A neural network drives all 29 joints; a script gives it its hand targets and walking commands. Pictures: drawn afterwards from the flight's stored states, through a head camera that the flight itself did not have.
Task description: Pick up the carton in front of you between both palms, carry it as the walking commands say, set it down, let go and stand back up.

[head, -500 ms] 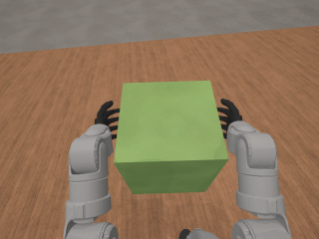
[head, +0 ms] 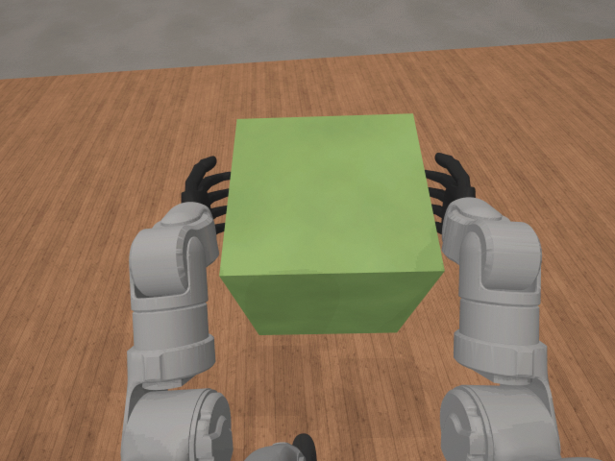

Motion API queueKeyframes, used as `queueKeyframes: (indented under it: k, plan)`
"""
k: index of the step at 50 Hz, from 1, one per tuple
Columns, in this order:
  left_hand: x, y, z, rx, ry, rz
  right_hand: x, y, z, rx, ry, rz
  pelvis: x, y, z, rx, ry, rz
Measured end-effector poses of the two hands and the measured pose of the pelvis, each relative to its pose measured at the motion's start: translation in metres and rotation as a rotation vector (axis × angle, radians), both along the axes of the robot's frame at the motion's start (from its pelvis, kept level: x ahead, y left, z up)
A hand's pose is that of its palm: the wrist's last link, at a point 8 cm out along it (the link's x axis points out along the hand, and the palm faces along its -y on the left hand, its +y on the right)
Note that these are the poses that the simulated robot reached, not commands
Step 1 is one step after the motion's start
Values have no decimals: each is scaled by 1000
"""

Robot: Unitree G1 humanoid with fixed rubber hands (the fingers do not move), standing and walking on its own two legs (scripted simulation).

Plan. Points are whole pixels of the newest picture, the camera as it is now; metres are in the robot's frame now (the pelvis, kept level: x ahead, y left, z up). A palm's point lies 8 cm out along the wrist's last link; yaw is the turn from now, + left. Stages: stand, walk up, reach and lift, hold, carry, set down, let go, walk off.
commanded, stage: carry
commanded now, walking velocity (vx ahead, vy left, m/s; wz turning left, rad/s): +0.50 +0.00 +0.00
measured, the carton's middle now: (326, 238) +0.38 +0.02 +0.05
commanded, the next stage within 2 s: none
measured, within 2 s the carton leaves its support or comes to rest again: neither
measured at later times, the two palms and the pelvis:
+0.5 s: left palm (254, 87) +0.69 +0.15 +0.08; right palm (421, 86) +0.70 -0.15 +0.07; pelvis +0.33 -0.01 -0.04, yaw +3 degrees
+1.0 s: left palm (256, 19) +1.00 +0.18 +0.05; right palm (384, 17) +1.00 -0.12 +0.05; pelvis +0.64 +0.02 -0.08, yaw +1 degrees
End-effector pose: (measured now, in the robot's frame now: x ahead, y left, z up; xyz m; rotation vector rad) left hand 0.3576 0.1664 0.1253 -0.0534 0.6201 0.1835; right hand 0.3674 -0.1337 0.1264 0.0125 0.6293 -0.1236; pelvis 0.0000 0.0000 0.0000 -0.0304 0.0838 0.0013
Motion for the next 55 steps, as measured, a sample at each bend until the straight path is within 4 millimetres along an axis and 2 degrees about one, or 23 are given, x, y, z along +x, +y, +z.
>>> queueKeyframes:
  k: [2, 6, 11, 18, 21, 24, 28, 30, 35, 41, 45, 49, 55]
  plan:
    - [32, 0, -11, -9, 7, -25, 26, 0, -6, -27, 6, -12, 26, 3, -8, 24, 1, 8]
    - [79, -6, -29, 3, 109, -69, 60, -7, -28, -28, 110, -45, 71, 13, -4, 11, 11, 16]
    - [139, -14, -33, -1, 132, -89, 113, -14, -32, -15, 132, -76, 128, 18, 4, -2, 24, 13]
    - [233, -20, -26, -15, 59, -64, 215, -20, -21, -7, 59, -68, 223, 9, -3, 11, 31, 25]
    - [278, -24, -30, -2, 38, -51, 264, -24, -27, -4, 39, -48, 274, 1, -18, 31, 16, 36]
    - [318, -22, -40, 39, 31, -23, 317, -23, -44, 1, 30, 5, 323, -6, -42, 42, -4, 46]
    - [349, -13, -67, 30, 136, 4, 363, -10, -72, -14, 135, 73, 365, -14, -42, 43, -5, 39]
    - [361, -8, -75, 21, 175, 24, 382, -5, -80, -19, 173, 94, 386, -18, -37, 50, -1, 43]
    - [412, 0, -74, 12, 163, 54, 438, 3, -82, -5, 163, 105, 438, -20, -30, 62, 15, 45]
    - [495, 4, -59, 10, 78, 39, 511, 8, -70, 25, 79, 80, 513, -10, -33, 57, 23, 31]
    - [558, 12, -54, 13, 17, 13, 568, 15, -62, 14, 16, 67, 574, 2, -49, 36, 15, 21]
    - [625, 15, -66, 6, -5, -41, 623, 17, -67, -30, -6, 36, 634, 13, -77, 31, -8, 11]
    - [692, 2, -93, 18, 138, -112, 670, 4, -95, -29, 139, -24, 695, 28, -73, 16, 0, 17]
